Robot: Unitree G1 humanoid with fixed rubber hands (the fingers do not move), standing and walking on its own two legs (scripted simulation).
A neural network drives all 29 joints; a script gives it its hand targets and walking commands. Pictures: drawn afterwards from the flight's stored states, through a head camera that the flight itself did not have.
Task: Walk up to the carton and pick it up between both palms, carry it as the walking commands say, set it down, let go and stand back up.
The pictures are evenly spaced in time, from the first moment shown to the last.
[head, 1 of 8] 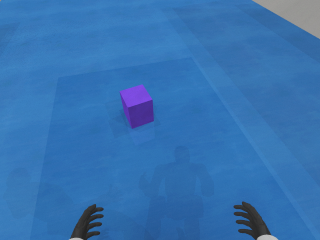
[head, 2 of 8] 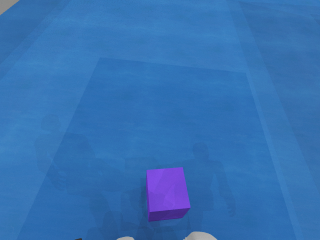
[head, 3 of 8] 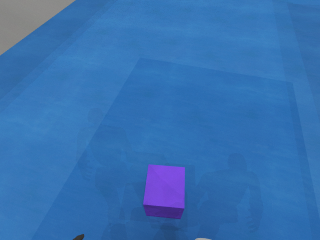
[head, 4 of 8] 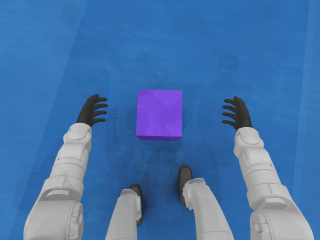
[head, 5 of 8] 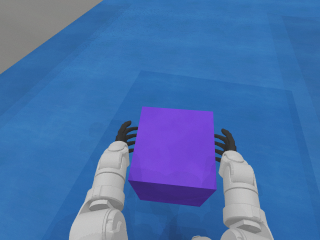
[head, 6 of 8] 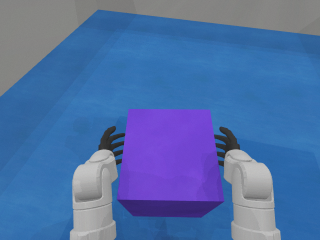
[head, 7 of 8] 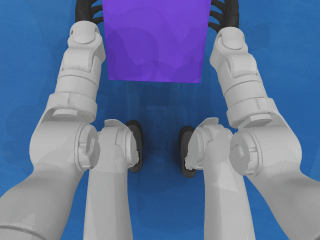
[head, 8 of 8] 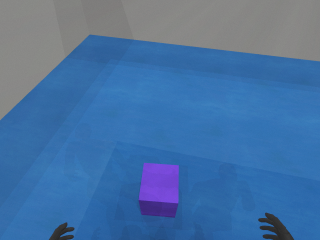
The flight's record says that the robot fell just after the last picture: no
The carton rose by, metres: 0.67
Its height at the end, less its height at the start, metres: +0.00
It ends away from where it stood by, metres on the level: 3.01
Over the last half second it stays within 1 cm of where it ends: yes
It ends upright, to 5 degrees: yes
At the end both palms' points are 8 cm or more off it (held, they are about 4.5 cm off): yes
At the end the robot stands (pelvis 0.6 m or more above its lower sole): yes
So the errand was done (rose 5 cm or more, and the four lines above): yes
